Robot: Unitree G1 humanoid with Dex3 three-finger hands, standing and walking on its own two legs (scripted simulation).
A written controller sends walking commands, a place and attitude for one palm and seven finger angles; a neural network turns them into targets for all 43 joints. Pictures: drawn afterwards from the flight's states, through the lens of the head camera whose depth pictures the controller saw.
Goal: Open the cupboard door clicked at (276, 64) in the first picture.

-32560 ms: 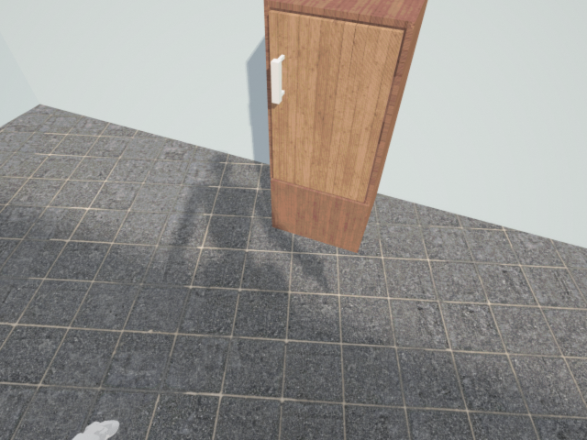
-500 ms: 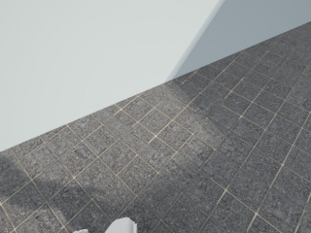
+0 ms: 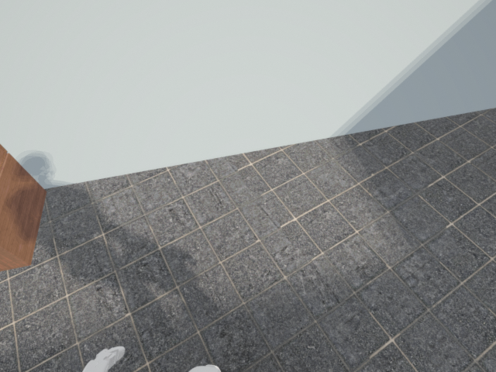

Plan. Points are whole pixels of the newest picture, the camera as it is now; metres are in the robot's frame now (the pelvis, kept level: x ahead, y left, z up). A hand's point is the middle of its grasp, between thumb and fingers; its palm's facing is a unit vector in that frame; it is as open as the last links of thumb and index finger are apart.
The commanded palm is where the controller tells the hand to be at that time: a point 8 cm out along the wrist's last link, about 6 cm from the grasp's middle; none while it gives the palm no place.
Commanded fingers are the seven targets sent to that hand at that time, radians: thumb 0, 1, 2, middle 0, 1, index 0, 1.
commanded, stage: turn to face it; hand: left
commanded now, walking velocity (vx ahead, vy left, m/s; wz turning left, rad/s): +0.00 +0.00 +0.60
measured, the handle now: out of the picture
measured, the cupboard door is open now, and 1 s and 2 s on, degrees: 50 50 50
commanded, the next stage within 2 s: take the last steps up to it in 1.70 s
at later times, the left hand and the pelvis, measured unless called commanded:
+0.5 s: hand out of the picture -0.01 +0.21 -0.18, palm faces +0.36 -0.90 -0.25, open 7.4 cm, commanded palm none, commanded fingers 0.00 0.90 0.90 -0.20 -0.30 -0.20 -0.30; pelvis +0.01 -0.01 -0.01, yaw +19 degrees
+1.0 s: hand out of the picture -0.02 +0.14 -0.14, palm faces +0.58 -0.77 -0.25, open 7.4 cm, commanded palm none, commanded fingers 0.00 0.90 0.90 -0.20 -0.30 -0.20 -0.30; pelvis +0.03 -0.06 +0.01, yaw +37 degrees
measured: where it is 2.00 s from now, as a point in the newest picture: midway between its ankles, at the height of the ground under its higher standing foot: outside the picture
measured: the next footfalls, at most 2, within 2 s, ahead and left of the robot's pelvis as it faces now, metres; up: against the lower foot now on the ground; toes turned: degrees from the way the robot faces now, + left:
right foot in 0.02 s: +0.03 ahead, -0.13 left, +0.00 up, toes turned -1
left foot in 0.40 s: +0.03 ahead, +0.12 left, +0.00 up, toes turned +21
